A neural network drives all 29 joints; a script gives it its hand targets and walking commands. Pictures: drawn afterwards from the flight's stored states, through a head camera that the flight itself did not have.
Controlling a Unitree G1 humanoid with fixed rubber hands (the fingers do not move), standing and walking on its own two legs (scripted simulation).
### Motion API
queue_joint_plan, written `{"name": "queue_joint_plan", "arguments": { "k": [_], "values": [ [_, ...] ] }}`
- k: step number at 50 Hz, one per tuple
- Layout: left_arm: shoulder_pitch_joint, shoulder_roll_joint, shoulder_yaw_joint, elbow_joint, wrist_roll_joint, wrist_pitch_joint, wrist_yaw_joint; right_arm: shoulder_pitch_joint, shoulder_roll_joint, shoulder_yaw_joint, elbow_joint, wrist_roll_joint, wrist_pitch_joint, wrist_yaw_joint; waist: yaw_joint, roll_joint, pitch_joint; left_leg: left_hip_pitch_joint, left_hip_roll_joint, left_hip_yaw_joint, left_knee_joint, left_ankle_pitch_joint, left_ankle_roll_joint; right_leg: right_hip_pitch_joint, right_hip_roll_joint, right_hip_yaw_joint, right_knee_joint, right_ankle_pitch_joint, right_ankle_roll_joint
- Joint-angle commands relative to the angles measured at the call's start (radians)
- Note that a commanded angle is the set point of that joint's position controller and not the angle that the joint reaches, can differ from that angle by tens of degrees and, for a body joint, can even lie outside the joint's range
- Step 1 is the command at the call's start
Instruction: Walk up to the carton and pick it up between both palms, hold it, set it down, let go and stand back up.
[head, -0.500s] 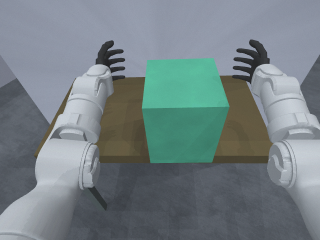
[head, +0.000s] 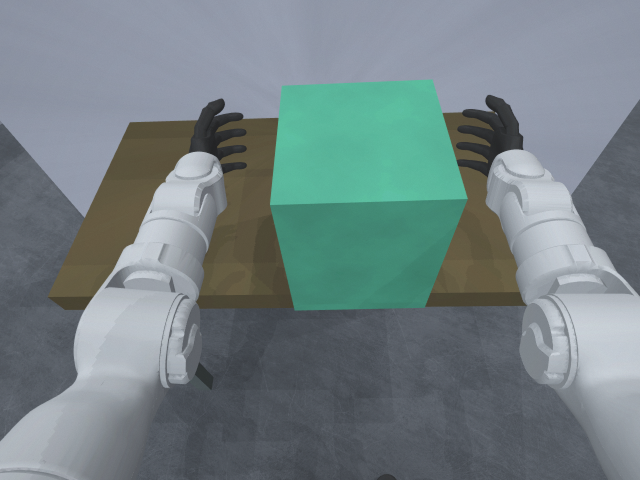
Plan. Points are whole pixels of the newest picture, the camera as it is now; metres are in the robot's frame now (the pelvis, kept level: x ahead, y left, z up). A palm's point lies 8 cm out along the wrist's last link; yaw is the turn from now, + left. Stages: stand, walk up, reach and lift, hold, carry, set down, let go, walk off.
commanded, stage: reach and lift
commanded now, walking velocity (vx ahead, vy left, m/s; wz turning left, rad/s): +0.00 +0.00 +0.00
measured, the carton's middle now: (358, 204) +0.47 -0.07 +0.04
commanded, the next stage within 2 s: none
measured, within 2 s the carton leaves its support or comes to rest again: leaves its support in 1.26 s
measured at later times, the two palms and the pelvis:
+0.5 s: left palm (230, 175) +0.47 +0.10 +0.12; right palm (479, 170) +0.44 -0.21 +0.12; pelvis +0.00 +0.00 +0.00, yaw +0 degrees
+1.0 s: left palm (246, 177) +0.47 +0.08 +0.12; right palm (481, 179) +0.43 -0.21 +0.11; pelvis +0.02 +0.00 +0.00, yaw -1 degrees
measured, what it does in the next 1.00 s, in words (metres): stands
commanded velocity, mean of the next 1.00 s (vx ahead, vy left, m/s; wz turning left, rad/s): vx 0.00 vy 0.00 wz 0.00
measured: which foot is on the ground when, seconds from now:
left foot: down 0.00-1.00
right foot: down 0.00-1.00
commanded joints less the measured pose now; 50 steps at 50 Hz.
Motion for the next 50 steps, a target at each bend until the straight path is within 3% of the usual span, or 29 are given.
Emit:
{"name": "queue_joint_plan", "arguments": {
  "k": [1,2,4,5,7,8,10,11,13,15,19,20,24,25,27,29,32,35,36,37,40,41,42,43,45,46,48,49,50],
  "values": [
    [-0.399,0.116,0.003,-0.156,0.024,-0.042,-0.013,-0.378,-0.098,-0.021,-0.164,-0.027,-0.039,-0.002,-0.017,-0.009,-0.574,-0.136,-0.029,0.033,-0.011,0.322,-0.03,0.687,0.036,0.052,0.168,0.399,0.007],
    [-0.389,0.115,0.015,-0.158,0.013,-0.043,-0.019,-0.371,-0.103,-0.023,-0.184,-0.029,-0.042,0.0,-0.011,-0.062,-0.598,-0.125,-0.032,0.032,-0.005,0.301,-0.026,0.687,0.035,0.044,0.173,0.386,0.009],
    [-0.385,0.127,0.022,-0.176,0.025,-0.055,-0.028,-0.379,-0.093,-0.032,-0.187,-0.04,-0.043,-0.005,-0.009,-0.029,-0.614,-0.141,-0.037,0.035,-0.004,0.285,-0.023,0.729,0.029,0.062,0.173,0.431,0.007],
    [-0.397,0.135,0.008,-0.184,0.006,-0.06,-0.035,-0.374,-0.098,-0.037,-0.2,-0.053,-0.046,-0.009,-0.03,-0.051,-0.629,-0.145,-0.041,0.039,-0.012,0.282,-0.02,0.741,0.034,0.053,0.179,0.446,0.013],
    [-0.399,0.135,0.011,-0.184,0.014,-0.063,-0.045,-0.366,-0.084,-0.03,-0.228,-0.05,-0.048,-0.013,-0.028,-0.063,-0.639,-0.148,-0.041,0.038,-0.021,0.287,-0.014,0.766,0.026,0.061,0.182,0.471,0.021],
    [-0.402,0.126,-0.003,-0.187,0.021,-0.065,-0.048,-0.376,-0.068,-0.033,-0.233,-0.05,-0.046,-0.016,-0.022,-0.039,-0.668,-0.141,-0.041,0.037,-0.025,0.293,-0.015,0.755,0.027,0.054,0.173,0.455,0.015],
    [-0.389,0.116,0.005,-0.179,0.032,-0.059,-0.052,-0.383,-0.043,-0.019,-0.27,-0.05,-0.039,-0.018,-0.004,-0.058,-0.663,-0.144,-0.04,0.039,-0.019,0.307,-0.015,0.764,0.036,0.045,0.18,0.458,0.023],
    [-0.38,0.097,0.005,-0.174,0.04,-0.057,-0.055,-0.364,-0.04,-0.032,-0.261,-0.05,-0.034,-0.017,-0.011,-0.009,-0.632,-0.158,-0.038,0.039,-0.023,0.307,-0.018,0.757,0.034,0.053,0.175,0.446,0.013],
    [-0.38,0.105,0.018,-0.199,0.061,-0.049,-0.055,-0.351,-0.038,-0.052,-0.262,-0.06,-0.024,-0.018,-0.002,0.008,-0.587,-0.171,-0.042,0.036,-0.041,0.248,-0.013,0.758,0.026,0.06,0.169,0.385,0.005],
    [-0.378,0.113,0.022,-0.181,0.059,-0.043,-0.05,-0.336,-0.011,-0.046,-0.217,-0.074,-0.012,-0.013,-0.003,-0.048,-0.537,-0.141,-0.038,0.041,-0.04,0.223,-0.005,0.717,0.029,0.047,0.166,0.342,0.011],
    [-0.354,0.048,0.028,-0.124,0.093,-0.045,-0.055,-0.332,0.004,-0.097,-0.195,-0.118,-0.019,-0.019,-0.031,-0.027,-0.511,-0.125,-0.034,0.028,-0.041,0.229,-0.012,0.683,0.023,0.056,0.15,0.316,0.0],
    [-0.354,0.031,0.045,-0.121,0.097,-0.052,-0.053,-0.341,0.026,-0.105,-0.204,-0.143,-0.025,-0.02,-0.032,-0.084,-0.507,-0.136,-0.033,0.029,-0.04,0.242,-0.011,0.696,0.031,0.05,0.145,0.328,-0.001],
    [-0.371,-0.049,0.063,-0.111,0.155,-0.077,-0.043,-0.341,0.103,-0.137,-0.166,-0.156,-0.046,-0.01,-0.027,-0.011,-0.496,-0.126,-0.03,0.027,-0.052,0.235,-0.004,0.701,0.028,0.054,0.134,0.293,-0.003],
    [-0.395,-0.077,0.067,-0.147,0.17,-0.086,-0.047,-0.321,0.123,-0.159,-0.143,-0.176,-0.054,-0.001,-0.037,0.024,-0.484,-0.128,-0.026,0.031,-0.043,0.263,-0.008,0.681,0.031,0.055,0.132,0.292,-0.01],
    [-0.427,-0.108,0.089,-0.196,0.211,-0.104,-0.049,-0.329,0.178,-0.174,-0.14,-0.225,-0.068,0.022,-0.037,-0.004,-0.487,-0.104,-0.03,0.028,-0.045,0.272,-0.007,0.68,0.033,0.059,0.135,0.304,-0.017],
    [-0.451,-0.208,0.122,-0.229,0.26,-0.112,-0.062,-0.351,0.265,-0.209,-0.162,-0.274,-0.078,0.055,-0.032,0.043,-0.542,-0.093,-0.024,0.035,-0.051,0.27,-0.009,0.713,0.042,0.042,0.113,0.296,-0.023],
    [-0.418,-0.352,0.167,-0.195,0.332,-0.116,-0.096,-0.385,0.378,-0.232,-0.213,-0.321,-0.088,0.102,-0.026,0.033,-0.498,-0.073,-0.026,0.037,-0.077,0.238,-0.004,0.695,0.046,0.038,0.08,0.248,-0.03],
    [-0.434,-0.482,0.163,-0.284,0.381,-0.127,-0.14,-0.37,0.485,-0.236,-0.255,-0.401,-0.092,0.155,-0.046,0.003,-0.518,-0.034,-0.023,0.044,-0.088,0.284,-0.008,0.725,0.058,0.035,0.041,0.26,-0.033],
    [-0.421,-0.51,0.188,-0.286,0.385,-0.123,-0.152,-0.37,0.522,-0.228,-0.271,-0.414,-0.089,0.167,-0.037,-0.021,-0.49,-0.028,-0.035,0.052,-0.099,0.269,-0.001,0.722,0.058,0.031,0.026,0.284,-0.026],
    [-0.417,-0.524,0.194,-0.304,0.408,-0.119,-0.162,-0.357,0.535,-0.25,-0.276,-0.428,-0.086,0.179,-0.043,0.004,-0.486,-0.034,-0.036,0.051,-0.108,0.279,-0.007,0.746,0.055,0.033,0.017,0.269,-0.034],
    [-0.371,-0.548,0.209,-0.33,0.472,-0.116,-0.182,-0.335,0.565,-0.26,-0.331,-0.469,-0.085,0.196,-0.034,0.014,-0.473,-0.019,-0.042,0.07,-0.129,0.291,0.005,0.756,0.062,0.029,-0.004,0.288,-0.027],
    [-0.378,-0.542,0.217,-0.369,0.491,-0.116,-0.186,-0.329,0.587,-0.255,-0.338,-0.487,-0.081,0.202,-0.03,-0.006,-0.478,-0.008,-0.041,0.065,-0.139,0.291,0.006,0.77,0.06,0.024,-0.009,0.305,-0.032],
    [-0.354,-0.537,0.232,-0.379,0.5,-0.11,-0.189,-0.318,0.577,-0.258,-0.359,-0.511,-0.078,0.207,-0.045,-0.059,-0.451,0.002,-0.048,0.056,-0.146,0.3,0.009,0.773,0.066,0.016,-0.007,0.324,-0.025],
    [-0.352,-0.525,0.234,-0.42,0.498,-0.103,-0.19,-0.286,0.575,-0.256,-0.374,-0.516,-0.071,0.211,-0.033,-0.081,-0.45,0.018,-0.048,0.056,-0.159,0.276,0.017,0.778,0.066,0.02,-0.02,0.317,-0.022],
    [-0.324,-0.545,0.218,-0.432,0.508,-0.087,-0.2,-0.26,0.579,-0.242,-0.394,-0.497,-0.06,0.209,-0.028,-0.022,-0.442,0.008,-0.048,0.059,-0.176,0.245,0.022,0.81,0.058,0.031,-0.036,0.316,-0.031],
    [-0.336,-0.542,0.207,-0.444,0.499,-0.084,-0.202,-0.271,0.59,-0.24,-0.402,-0.491,-0.058,0.209,-0.026,-0.019,-0.431,0.001,-0.049,0.059,-0.182,0.273,0.028,0.791,0.059,0.029,-0.023,0.326,-0.03],
    [-0.34,-0.559,0.192,-0.451,0.483,-0.076,-0.209,-0.277,0.609,-0.204,-0.426,-0.492,-0.051,0.21,-0.022,-0.068,-0.429,0.028,-0.048,0.062,-0.175,0.283,0.031,0.791,0.059,0.024,-0.021,0.34,-0.019],
    [-0.33,-0.546,0.192,-0.446,0.496,-0.069,-0.208,-0.272,0.609,-0.208,-0.414,-0.472,-0.046,0.205,-0.009,-0.011,-0.414,0.033,-0.05,0.08,-0.174,0.277,0.033,0.783,0.057,0.031,-0.03,0.331,-0.016],
    [-0.338,-0.554,0.183,-0.471,0.498,-0.065,-0.208,-0.282,0.621,-0.202,-0.434,-0.481,-0.042,0.202,-0.024,-0.037,-0.445,0.048,-0.041,0.07,-0.166,0.311,0.029,0.799,0.055,0.026,-0.03,0.348,-0.024]
  ]
}}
